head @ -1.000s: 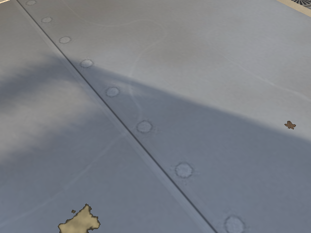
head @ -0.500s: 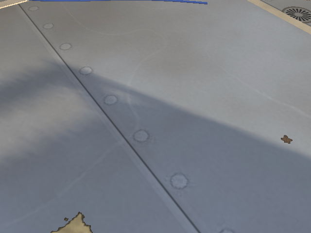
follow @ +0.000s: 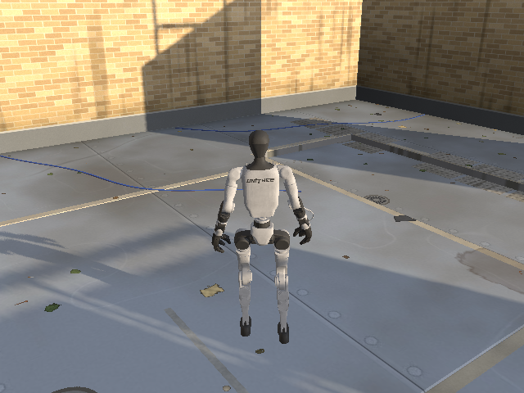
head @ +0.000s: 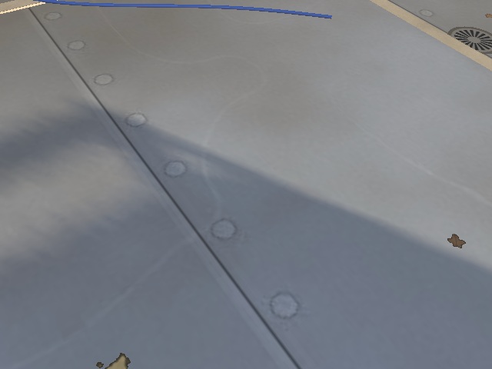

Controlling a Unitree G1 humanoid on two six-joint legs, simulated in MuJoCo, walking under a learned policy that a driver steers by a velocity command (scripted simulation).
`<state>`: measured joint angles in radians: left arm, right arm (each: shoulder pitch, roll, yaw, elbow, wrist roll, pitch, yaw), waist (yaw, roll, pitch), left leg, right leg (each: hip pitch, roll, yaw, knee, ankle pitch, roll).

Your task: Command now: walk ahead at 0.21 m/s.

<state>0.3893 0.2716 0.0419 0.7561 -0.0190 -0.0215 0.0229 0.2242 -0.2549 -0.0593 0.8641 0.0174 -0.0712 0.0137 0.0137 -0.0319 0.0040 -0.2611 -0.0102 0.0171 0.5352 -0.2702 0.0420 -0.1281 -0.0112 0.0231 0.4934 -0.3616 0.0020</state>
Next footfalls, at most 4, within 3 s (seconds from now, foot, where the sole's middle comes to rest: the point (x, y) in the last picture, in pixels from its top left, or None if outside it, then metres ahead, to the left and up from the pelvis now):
0.36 right None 0.16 -0.12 -0.77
1.72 left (213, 363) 0.54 0.10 -0.77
2.30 right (303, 275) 0.82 -0.16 -0.77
2.78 left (272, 193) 1.15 -0.08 -0.77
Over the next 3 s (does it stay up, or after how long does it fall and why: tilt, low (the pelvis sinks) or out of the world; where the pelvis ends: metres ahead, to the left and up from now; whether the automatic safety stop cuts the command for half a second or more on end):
stays up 1.05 -0.14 0.01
